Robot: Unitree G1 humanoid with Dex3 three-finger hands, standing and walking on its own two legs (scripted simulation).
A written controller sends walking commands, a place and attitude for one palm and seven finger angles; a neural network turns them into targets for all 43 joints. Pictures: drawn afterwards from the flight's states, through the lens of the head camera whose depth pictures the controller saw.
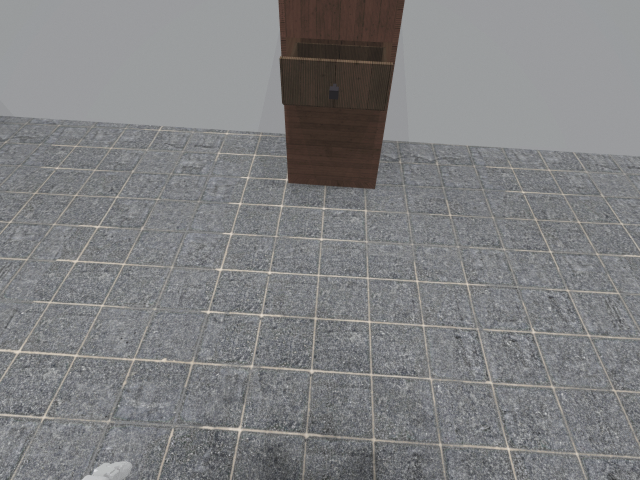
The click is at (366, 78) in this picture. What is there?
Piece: drawer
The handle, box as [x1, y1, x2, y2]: [329, 84, 338, 99]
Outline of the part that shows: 333,84 332,86 330,86 329,89 329,98 337,99 338,87 336,86 336,84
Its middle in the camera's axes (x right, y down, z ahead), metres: +0.04 -0.52 +1.35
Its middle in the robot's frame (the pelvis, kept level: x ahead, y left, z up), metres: +1.35 +0.02 -0.16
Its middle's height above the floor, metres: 0.61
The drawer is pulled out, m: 0.18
